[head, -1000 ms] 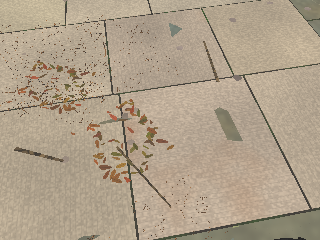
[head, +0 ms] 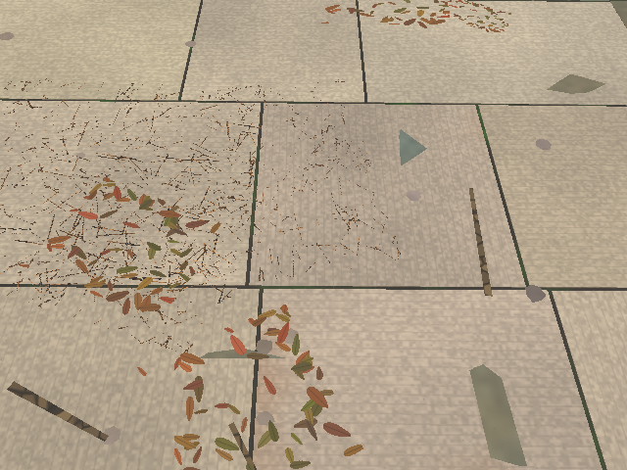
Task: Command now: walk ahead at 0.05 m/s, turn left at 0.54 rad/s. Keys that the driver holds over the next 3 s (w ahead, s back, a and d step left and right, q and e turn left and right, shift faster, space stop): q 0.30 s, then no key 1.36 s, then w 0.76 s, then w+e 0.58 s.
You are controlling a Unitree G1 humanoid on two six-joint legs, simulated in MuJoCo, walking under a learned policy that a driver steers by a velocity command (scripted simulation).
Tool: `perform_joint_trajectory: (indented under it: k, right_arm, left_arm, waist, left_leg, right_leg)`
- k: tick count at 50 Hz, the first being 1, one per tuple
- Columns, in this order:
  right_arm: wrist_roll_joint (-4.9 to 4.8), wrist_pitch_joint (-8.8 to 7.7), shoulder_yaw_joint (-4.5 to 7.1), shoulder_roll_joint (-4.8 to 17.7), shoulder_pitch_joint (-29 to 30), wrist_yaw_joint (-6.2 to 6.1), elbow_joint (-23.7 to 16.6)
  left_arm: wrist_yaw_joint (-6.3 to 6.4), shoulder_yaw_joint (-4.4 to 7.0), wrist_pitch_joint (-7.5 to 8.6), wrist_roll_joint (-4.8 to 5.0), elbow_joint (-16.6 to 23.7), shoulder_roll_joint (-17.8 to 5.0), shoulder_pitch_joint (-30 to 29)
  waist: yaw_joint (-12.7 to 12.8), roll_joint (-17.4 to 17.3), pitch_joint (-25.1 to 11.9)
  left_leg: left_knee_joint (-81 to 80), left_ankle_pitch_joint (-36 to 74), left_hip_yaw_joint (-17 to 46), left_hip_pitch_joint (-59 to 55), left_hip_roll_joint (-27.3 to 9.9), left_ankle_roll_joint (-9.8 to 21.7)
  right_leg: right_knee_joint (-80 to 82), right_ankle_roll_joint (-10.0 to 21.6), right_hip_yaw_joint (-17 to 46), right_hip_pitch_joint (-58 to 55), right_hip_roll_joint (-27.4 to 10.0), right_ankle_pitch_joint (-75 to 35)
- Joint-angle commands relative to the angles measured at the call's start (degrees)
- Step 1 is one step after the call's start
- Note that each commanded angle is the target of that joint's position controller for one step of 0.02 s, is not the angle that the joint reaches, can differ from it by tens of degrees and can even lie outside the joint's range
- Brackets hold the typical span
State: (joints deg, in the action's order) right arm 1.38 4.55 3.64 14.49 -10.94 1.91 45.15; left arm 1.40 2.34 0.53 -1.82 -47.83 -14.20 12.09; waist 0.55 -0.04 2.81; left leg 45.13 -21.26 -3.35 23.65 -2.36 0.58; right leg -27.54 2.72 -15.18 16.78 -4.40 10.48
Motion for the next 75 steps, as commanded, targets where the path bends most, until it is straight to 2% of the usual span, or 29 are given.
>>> perform_joint_trajectory:
  k: [1, 2, 3, 4, 5, 7, 8, 9, 10, 12, 16, 20, 23, 25, 26, 27, 28, 29, 30, 33, 37, 39, 40, 41, 42, 43, 44, 59, 75]
  right_arm:
    - [-0.25, -0.92, 0.78, 3.7, -2.1, 0.12, -4.2]
    - [-0.24, -1.53, 0.91, 4.1, -3.9, -0.07, -3.8]
    - [0.1, -2.36, 1.5, 6.7, -5.9, -0.6, -3.3]
    - [0.3, -2.82, 3.29, 15.3, -4.9, -1.26, -5.2]
    - [0.31, -2.62, 4.24, 16.3, -9.2, -1.84, -4.1]
    - [-0.26, -2.22, 2.86, 11.6, -3.3, -2.5, -4.4]
    - [-0.54, -2.12, 2.51, 10.4, 0.3, -2.53, -5.5]
    - [-0.87, -2.21, 2.1, 8.9, 1.9, -2.53, -6.3]
    - [-1.08, -2.37, 1.84, 8.2, 1.3, -2.3, -6.5]
    - [-1.22, -2.78, 2.13, 9.0, -0.9, -2.02, -6.1]
    - [-0.66, -2.76, 2.53, 10.0, -3.6, -2.16, -5.7]
    - [-0.01, -2.65, 2.3, 10.0, -3.0, -1.91, -5.6]
    - [0.06, -2.4, 2.0, 9.9, -1.3, -1.79, -5.3]
    - [-0.81, -2.17, 1.46, 9.1, 0.7, -2.09, -5.0]
    - [-0.96, -2.39, 0.74, 7.0, -0.1, -2.25, -5.1]
    - [-1.3, -2.73, -0.37, 3.0, -2.5, -2.23, -5.6]
    - [-0.66, -2.29, 0.55, 6.6, -0.7, -2.56, -5.2]
    - [-0.49, -1.99, 1.01, 7.8, -1.0, -2.5, -4.3]
    - [-0.69, -1.87, 1.02, 7.1, -1.7, -2.22, -3.2]
    - [-0.42, -1.79, 0.42, 5.4, -3.3, -1.81, -1.0]
    - [-1.4, -1.82, -0.64, 3.7, -1.4, -2.55, 0.5]
    - [-1.01, -2.32, -0.89, 4.1, -2.4, -3.08, 2.0]
    - [-0.28, -2.86, -0.65, 6.1, -2.2, -3.39, 2.3]
    - [-0.19, -3.23, -0.16, 8.9, -0.8, -3.49, 2.7]
    - [-0.85, -3.46, -0.53, 7.0, 0.2, -3.13, 3.6]
    - [-0.77, -3.78, -1.08, 5.3, 0.4, -2.99, 4.0]
    - [-0.64, -3.98, -1.29, 5.1, 0.2, -3.12, 4.8]
    - [-0.82, -4.75, -2.28, 4.7, -2.3, -3.94, 13.9]
    - [-0.89, -4.95, -3.39, 1.7, -5.8, -4.22, 18.8]
  left_arm:
    - [-0.14, 2.78, -0.44, 0.31, 3.1, -10.1, -0.5]
    - [-0.24, 2.99, -0.88, 0.28, 2.7, -10.1, 0.3]
    - [-0.57, 2.96, -1.5, -0.02, 2.1, -8.5, 3.0]
    - [-0.84, 1.68, -2.04, 0.45, 5.4, -3.3, 3.8]
    - [-0.04, 1.89, -3.02, -0.11, 6.8, -5.8, -3.5]
    - [-0.2, 2.01, -3.11, 1.32, 6.0, -5.4, -2.0]
    - [-0.22, 2.33, -2.65, 0.92, 5.4, -6.2, -1.0]
    - [-0.37, 2.64, -2.48, 0.01, 4.6, -7.0, 0.5]
    - [-0.55, 2.79, -2.48, -0.17, 4.4, -7.1, 1.0]
    - [-0.67, 2.58, -2.71, 0.35, 5.1, -6.0, 0.3]
    - [-0.2, 2.11, -3.19, 0.7, 6.5, -5.5, -1.7]
    - [0.11, 1.6, -2.92, 1.18, 7.0, -5.0, -1.7]
    - [0.43, 1.42, -2.54, 1.7, 6.9, -5.0, 0.3]
    - [0.69, 1.0, -1.8, 1.45, 5.8, -3.9, 3.9]
    - [1.03, 1.13, -1.13, 0.56, 6.1, -5.8, 3.6]
    - [1.17, 1.44, -0.6, -0.29, 7.5, -10.0, 1.2]
    - [0.6, 1.6, -0.61, 0.06, 7.4, -10.7, -0.9]
    - [0.16, 0.81, -0.31, 0.32, 7.6, -7.7, -1.8]
    - [0.05, 0.3, -0.09, 0.74, 7.4, -6.3, -3.7]
    - [0.4, 0.19, -0.07, 0.87, 6.2, -6.3, -4.0]
    - [0.06, 0.5, -0.57, 0.96, 3.7, -7.0, -0.6]
    - [0.08, 0.7, -0.84, 1.12, 2.8, -7.2, -0.8]
    - [-0.08, 0.56, -0.6, 1.16, 2.8, -6.5, -0.3]
    - [-0.42, 0.56, -0.37, 1.46, 2.8, -5.8, 1.1]
    - [-0.39, 0.22, -0.55, 1.55, 1.6, -4.8, 0.1]
    - [-0.25, 0.38, -0.81, 1.31, 0.8, -5.3, -1.4]
    - [-0.27, 0.46, -0.93, 1.16, 0.1, -5.3, -1.8]
    - [-0.13, -0.27, -0.7, 1.14, -10.5, -4.1, 1.2]
    - [0.49, -1.48, -0.58, 1.18, -16.0, -1.9, 4.7]
  waist:
    - [-1.0, 7.0, -6.0]
    - [-1.8, 4.6, -6.1]
    - [-2.1, -3.5, -5.2]
    - [-0.4, -20.9, -3.2]
    - [-5.3, -12.8, -1.8]
    - [-0.8, -7.7, -0.8]
    - [0.5, -8.3, -1.7]
    - [0.8, -8.3, -3.4]
    - [0.6, -7.0, -5.3]
    - [-0.1, -5.0, -6.2]
    - [-2.0, -6.8, -5.5]
    - [-2.6, -7.3, -6.0]
    - [-1.7, -7.4, -6.1]
    - [1.1, -5.7, -5.7]
    - [0.3, -1.1, -5.7]
    - [-2.0, 9.9, -6.5]
    - [-0.9, 13.1, -4.0]
    - [-1.3, 8.6, -2.9]
    - [-2.3, 7.3, -1.8]
    - [-2.4, 9.1, -2.7]
    - [-0.1, 9.0, -5.0]
    - [-1.1, 7.4, -4.9]
    - [-0.4, 5.1, -5.9]
    - [2.0, -0.4, -4.8]
    - [1.1, -3.1, -3.8]
    - [0.2, -2.7, -2.0]
    - [0.1, -3.1, -1.8]
    - [-0.1, -0.2, 0.3]
    - [0.0, -0.2, 0.7]
  left_leg:
    - [-8.5, 0.3, -2.1, -7.7, 1.4, 1.7]
    - [-14.9, 3.9, -1.5, -11.9, 2.2, 2.5]
    - [-25.1, 6.3, 6.8, -14.9, -1.7, 3.9]
    - [-29.9, 20.2, 30.9, -18.0, -18.4, 10.0]
    - [-29.8, 26.5, 30.9, -13.6, -19.9, 15.9]
    - [-29.0, 22.9, 21.4, -11.6, -12.4, 13.5]
    - [-28.5, 22.8, 19.0, -12.6, -9.4, 11.8]
    - [-27.6, 27.0, 17.4, -13.6, -7.9, 11.8]
    - [-26.8, 30.1, 17.3, -14.8, -7.6, 12.1]
    - [-26.2, 31.2, 18.5, -17.0, -7.8, 12.7]
    - [-26.2, 25.9, 22.5, -19.0, -8.4, 13.7]
    - [-25.0, 26.8, 23.3, -15.4, -7.9, 13.3]
    - [-23.5, 29.1, 24.9, -13.0, -7.6, 12.0]
    - [-21.0, 25.8, 24.4, -9.1, -5.3, 8.6]
    - [-18.5, 17.8, 23.0, -5.5, -2.5, 5.3]
    - [-11.0, 3.8, 15.4, -0.3, 4.9, 2.3]
    - [-5.3, -9.1, 9.7, -3.6, 8.5, 1.3]
    - [0.4, -9.0, 11.0, -5.2, 7.3, 0.9]
    - [2.3, -6.6, 10.9, -5.6, 7.0, 0.4]
    - [-1.3, -4.0, 8.3, -5.6, 6.3, -1.4]
    - [-16.2, 0.0, 4.6, -10.0, 5.3, -1.8]
    - [-27.7, 13.1, 6.0, -17.4, 3.7, -1.0]
    - [-27.4, 17.3, 10.1, -21.4, 0.3, -0.4]
    - [-24.0, 23.3, 13.0, -20.2, -2.8, 1.2]
    - [-24.3, 19.6, 13.1, -15.4, -3.0, 2.3]
    - [-25.6, 16.4, 13.3, -13.1, -2.6, 2.1]
    - [-26.6, 14.5, 13.2, -12.3, -2.2, 1.8]
    - [-29.6, 9.5, 12.8, -12.5, -1.8, 2.7]
    - [-28.6, 12.2, 11.7, -12.4, -1.3, 2.6]
  right_leg:
    - [6.7, 6.4, 10.3, -2.3, -15.7, -1.4]
    - [2.9, 3.7, 8.6, -0.5, -14.6, 0.0]
    - [-6.4, -0.4, 5.0, 2.8, -10.9, 5.2]
    - [-20.6, -5.8, 1.1, 17.4, 0.0, 24.7]
    - [-29.7, -5.8, 11.0, 19.4, 2.5, 26.0]
    - [-32.3, -5.0, 15.7, 18.2, 1.5, 15.6]
    - [-32.1, -4.6, 15.8, 17.8, 1.9, 12.3]
    - [-33.6, -4.5, 15.3, 16.8, 2.6, 10.5]
    - [-34.7, -4.6, 15.4, 16.0, 3.1, 10.2]
    - [-33.0, -5.1, 16.1, 16.4, 3.3, 10.4]
    - [-25.3, -5.3, 16.8, 16.2, 3.7, 12.0]
    - [-17.9, -4.0, 16.0, 8.2, 4.8, 13.6]
    - [-10.3, -2.5, 15.1, 1.4, 5.9, 13.3]
    - [4.6, -1.3, 14.6, -7.6, 5.9, 3.7]
    - [10.8, -0.2, 20.9, -11.6, 0.3, 1.9]
    - [15.8, 3.4, 35.4, -14.2, -12.2, -1.5]
    - [14.5, 9.9, 38.6, -4.0, -17.2, -10.3]
    - [14.6, 11.4, 36.0, -2.5, -15.3, -11.8]
    - [13.9, 10.4, 32.0, -2.0, -12.3, -11.9]
    - [10.0, 7.3, 24.3, -7.7, -6.3, -20.9]
    - [5.9, 7.1, 24.6, -13.1, -6.0, -25.6]
    - [4.9, 4.1, 24.5, -9.9, -4.9, -21.7]
    - [5.1, 2.1, 24.7, -6.8, -4.3, -16.4]
    - [6.1, 0.8, 22.0, -5.2, -0.9, -10.0]
    - [7.9, 0.1, 20.2, -8.2, 0.9, -3.5]
    - [7.4, -0.3, 20.1, -9.4, 1.1, -2.5]
    - [7.4, -0.2, 20.2, -10.4, 0.7, -3.3]
    - [9.6, -1.0, 20.7, -8.6, 0.0, -1.9]
    - [8.8, -0.9, 20.7, -7.9, -0.2, -3.1]
